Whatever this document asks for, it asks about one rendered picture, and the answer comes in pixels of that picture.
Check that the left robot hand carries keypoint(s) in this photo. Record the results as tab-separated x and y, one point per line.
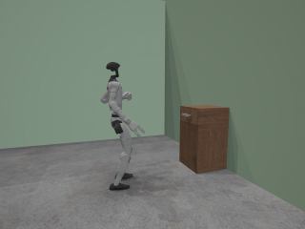
127	96

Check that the cabinet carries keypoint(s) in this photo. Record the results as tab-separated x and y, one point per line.
203	147

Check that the right robot hand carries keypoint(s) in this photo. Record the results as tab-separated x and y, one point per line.
133	127

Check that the robot right upper arm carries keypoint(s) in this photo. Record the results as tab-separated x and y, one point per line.
114	90

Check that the drawer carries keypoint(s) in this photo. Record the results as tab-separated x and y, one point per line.
193	114

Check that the left robot foot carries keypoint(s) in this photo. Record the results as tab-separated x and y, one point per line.
126	175

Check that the robot left upper arm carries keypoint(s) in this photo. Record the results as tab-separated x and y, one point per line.
104	98

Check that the robot right forearm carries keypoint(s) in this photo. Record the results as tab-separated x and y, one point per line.
117	111

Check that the robot right thigh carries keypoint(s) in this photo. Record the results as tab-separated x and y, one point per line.
125	138

